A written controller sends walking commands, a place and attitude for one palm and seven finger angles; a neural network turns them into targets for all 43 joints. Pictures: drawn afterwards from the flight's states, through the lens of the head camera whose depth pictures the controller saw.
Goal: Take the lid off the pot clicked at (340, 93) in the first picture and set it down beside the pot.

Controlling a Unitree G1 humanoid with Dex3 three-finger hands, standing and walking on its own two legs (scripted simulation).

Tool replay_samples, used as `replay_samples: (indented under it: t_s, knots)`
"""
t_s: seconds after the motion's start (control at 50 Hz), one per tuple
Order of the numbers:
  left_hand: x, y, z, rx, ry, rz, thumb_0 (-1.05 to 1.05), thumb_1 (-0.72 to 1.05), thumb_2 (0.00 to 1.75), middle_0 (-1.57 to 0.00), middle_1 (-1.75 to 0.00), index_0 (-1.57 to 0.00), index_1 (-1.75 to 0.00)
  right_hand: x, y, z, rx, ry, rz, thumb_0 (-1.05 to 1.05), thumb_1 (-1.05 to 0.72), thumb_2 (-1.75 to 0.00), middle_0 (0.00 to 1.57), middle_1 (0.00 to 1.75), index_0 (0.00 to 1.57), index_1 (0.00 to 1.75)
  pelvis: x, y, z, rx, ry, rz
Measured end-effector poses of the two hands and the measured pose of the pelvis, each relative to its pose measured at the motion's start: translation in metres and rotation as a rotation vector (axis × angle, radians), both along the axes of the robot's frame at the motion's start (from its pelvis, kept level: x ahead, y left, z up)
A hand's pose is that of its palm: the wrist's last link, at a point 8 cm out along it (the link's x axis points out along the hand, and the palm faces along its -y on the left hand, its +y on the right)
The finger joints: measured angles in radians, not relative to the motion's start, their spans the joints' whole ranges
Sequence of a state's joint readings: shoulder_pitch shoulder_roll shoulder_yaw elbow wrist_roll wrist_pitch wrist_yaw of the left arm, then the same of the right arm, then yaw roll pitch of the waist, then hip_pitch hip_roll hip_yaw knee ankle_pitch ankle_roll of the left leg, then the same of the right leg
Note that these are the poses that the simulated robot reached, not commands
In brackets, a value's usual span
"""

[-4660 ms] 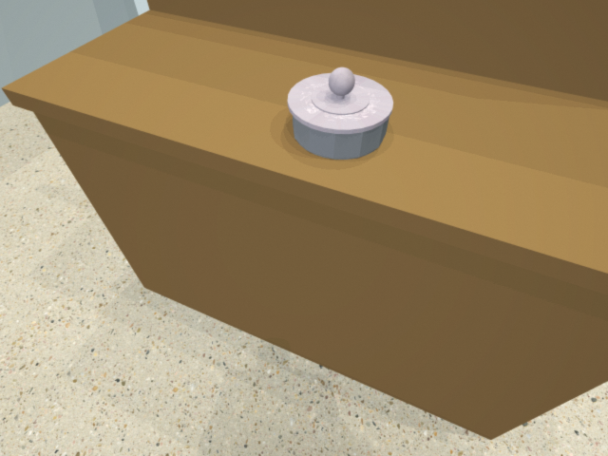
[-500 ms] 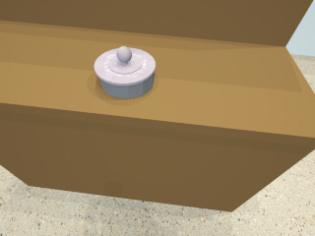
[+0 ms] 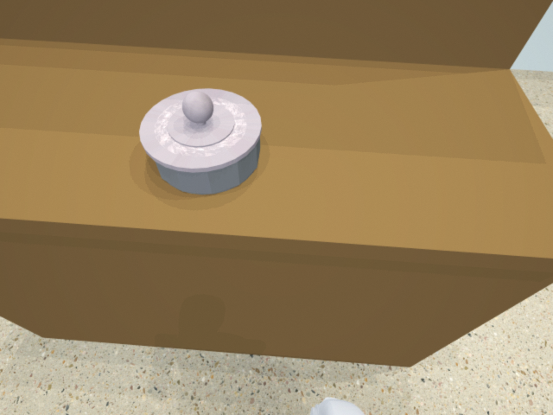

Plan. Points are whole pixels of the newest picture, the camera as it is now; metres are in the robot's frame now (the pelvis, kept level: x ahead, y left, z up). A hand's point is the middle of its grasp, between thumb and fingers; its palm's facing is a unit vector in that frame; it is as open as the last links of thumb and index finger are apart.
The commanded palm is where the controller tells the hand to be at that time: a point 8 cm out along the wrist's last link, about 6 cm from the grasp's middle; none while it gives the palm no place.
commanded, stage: come to a stop and stand still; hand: left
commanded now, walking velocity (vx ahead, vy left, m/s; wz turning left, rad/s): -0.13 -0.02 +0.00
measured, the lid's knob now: (197, 107) +0.49 +0.14 +0.16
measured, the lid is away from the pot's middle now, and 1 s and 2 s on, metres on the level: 0.00 0.00 0.00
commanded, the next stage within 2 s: look again from close up in 0.82 s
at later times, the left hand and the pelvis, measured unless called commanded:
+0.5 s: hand out of the picture +0.06 +0.21 -0.18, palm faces +0.02 -0.97 -0.24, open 7.3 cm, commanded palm none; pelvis -0.01 +0.02 -0.02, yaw +0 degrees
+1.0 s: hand out of the picture +0.00 +0.20 -0.17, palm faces +0.04 -0.98 -0.22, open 7.4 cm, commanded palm none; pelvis +0.01 +0.03 +0.00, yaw +1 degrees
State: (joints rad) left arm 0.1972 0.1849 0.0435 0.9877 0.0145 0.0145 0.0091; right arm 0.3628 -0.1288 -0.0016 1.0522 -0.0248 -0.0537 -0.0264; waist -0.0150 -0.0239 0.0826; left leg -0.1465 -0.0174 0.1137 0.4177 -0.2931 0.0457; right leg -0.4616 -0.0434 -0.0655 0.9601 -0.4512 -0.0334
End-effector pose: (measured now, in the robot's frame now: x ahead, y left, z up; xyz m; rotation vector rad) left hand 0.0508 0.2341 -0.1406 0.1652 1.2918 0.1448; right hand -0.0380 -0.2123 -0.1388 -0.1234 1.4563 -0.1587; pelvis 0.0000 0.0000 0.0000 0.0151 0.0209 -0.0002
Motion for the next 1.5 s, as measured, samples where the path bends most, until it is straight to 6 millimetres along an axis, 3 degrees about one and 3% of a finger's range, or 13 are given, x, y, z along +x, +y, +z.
replay_samples:
  t_s: [0.12, 0.18, 0.24, 0.32, 0.42, 0.58, 0.7, 0.8, 0.9, 1.02, 1.1, 1.3, 1.5]
  knots:
    - [0.072, -0.025, 0.004, 0.017, -0.174, -0.041, 0.00, 0.91, 0.90, -0.20, -0.30, -0.20, -0.29, -0.002, -0.005, -0.016, 0.048, 0.082, -0.034, 0.01, -0.90, -0.90, 0.20, 0.30, 0.20, 0.30, 0.020, -0.017, -0.011, 0.022, -0.009, 0.019]
    - [0.084, -0.036, 0.004, 0.013, -0.190, -0.059, 0.00, 0.91, 0.90, -0.20, -0.30, -0.20, -0.29, 0.013, -0.014, -0.021, 0.034, 0.066, -0.058, 0.01, -0.90, -0.90, 0.20, 0.30, 0.20, 0.30, 0.022, -0.021, -0.012, 0.011, -0.012, 0.028]
    - [0.081, -0.041, 0.003, 0.006, -0.187, -0.057, 0.00, 0.91, 0.90, -0.20, -0.30, -0.20, -0.29, 0.037, -0.023, -0.018, 0.008, 0.007, -0.053, 0.01, -0.90, -0.90, 0.20, 0.30, 0.20, 0.30, 0.017, -0.022, -0.010, 0.018, -0.014, 0.020]
    - [0.061, -0.036, -0.001, -0.004, -0.161, -0.046, 0.00, 0.91, 0.90, -0.20, -0.30, -0.20, -0.29, 0.070, -0.033, -0.010, -0.032, -0.109, -0.028, 0.01, -0.90, -0.90, 0.20, 0.30, 0.20, 0.30, 0.006, -0.017, -0.008, 0.023, -0.017, 0.005]
    - [0.030, -0.009, -0.011, 0.008, -0.127, -0.030, 0.00, 0.91, 0.90, -0.20, -0.30, -0.20, -0.30, 0.095, -0.033, 0.000, -0.079, -0.260, 0.009, 0.01, -0.90, -0.90, 0.20, 0.30, 0.20, 0.30, -0.005, -0.001, -0.015, -0.004, -0.032, 0.006]
    - [-0.032, 0.043, 0.001, 0.094, -0.050, 0.013, 0.00, 0.91, 0.90, -0.20, -0.30, -0.20, -0.29, 0.115, -0.004, -0.006, -0.025, -0.365, 0.088, 0.01, -0.90, -0.90, 0.20, 0.30, 0.20, 0.30, -0.012, 0.022, -0.018, 0.001, -0.066, -0.003]
    - [-0.083, 0.055, 0.012, 0.136, 0.051, 0.059, 0.00, 0.91, 0.90, -0.20, -0.30, -0.20, -0.29, 0.120, 0.014, -0.011, 0.037, -0.357, 0.124, 0.01, -0.90, -0.90, 0.20, 0.30, 0.20, 0.30, -0.016, 0.024, -0.014, 0.002, -0.053, 0.007]
    - [-0.099, 0.048, 0.013, 0.110, 0.112, 0.071, 0.00, 0.91, 0.90, -0.20, -0.30, -0.20, -0.29, 0.103, 0.015, -0.014, 0.031, -0.307, 0.102, 0.00, -0.91, -0.90, 0.20, 0.30, 0.20, 0.30, -0.013, 0.027, -0.010, -0.001, -0.042, 0.012]
    - [-0.086, 0.032, 0.008, 0.058, 0.109, 0.063, 0.00, 0.91, 0.90, -0.20, -0.30, -0.20, -0.29, 0.077, 0.009, -0.015, 0.013, -0.210, 0.084, 0.00, -0.91, -0.90, 0.20, 0.30, 0.20, 0.30, -0.005, 0.028, -0.007, 0.004, -0.036, 0.017]
    - [-0.050, 0.012, 0.002, 0.006, 0.073, 0.033, 0.00, 0.91, 0.90, -0.20, -0.30, -0.20, -0.29, 0.054, 0.007, -0.012, 0.004, -0.111, 0.050, 0.01, -0.91, -0.90, 0.20, 0.30, 0.20, 0.30, 0.007, 0.025, -0.004, 0.005, -0.025, 0.017]
    - [-0.028, 0.011, 0.000, 0.011, 0.061, 0.017, 0.01, 0.93, 0.90, -0.20, -0.30, -0.20, -0.29, 0.049, 0.009, -0.010, 0.007, -0.076, 0.028, 0.01, -0.91, -0.90, 0.20, 0.30, 0.20, 0.30, 0.017, 0.021, -0.003, 0.003, -0.022, 0.015]
    - [0.018, 0.009, 0.002, 0.025, 0.017, -0.004, 0.01, 0.92, 0.90, -0.20, -0.30, -0.20, -0.29, 0.071, 0.014, -0.012, 0.025, -0.067, 0.015, 0.01, -0.90, -0.90, 0.20, 0.30, 0.20, 0.30, 0.038, 0.013, -0.002, -0.003, -0.018, 0.012]
    - [0.037, 0.005, 0.001, 0.022, 0.015, -0.003, 0.00, 0.92, 0.90, -0.20, -0.30, -0.20, -0.29, 0.102, 0.002, -0.009, -0.001, -0.091, 0.026, 0.01, -0.91, -0.90, 0.20, 0.30, 0.20, 0.30, 0.055, 0.009, -0.001, -0.008, -0.016, 0.011]
